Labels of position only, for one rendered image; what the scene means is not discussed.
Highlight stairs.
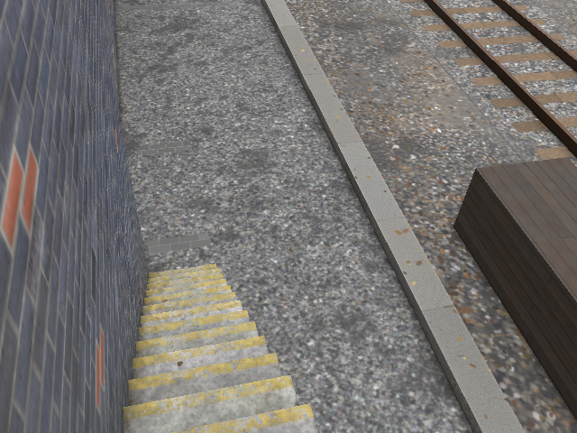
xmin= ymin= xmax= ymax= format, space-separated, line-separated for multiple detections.
xmin=123 ymin=263 xmax=318 ymax=433

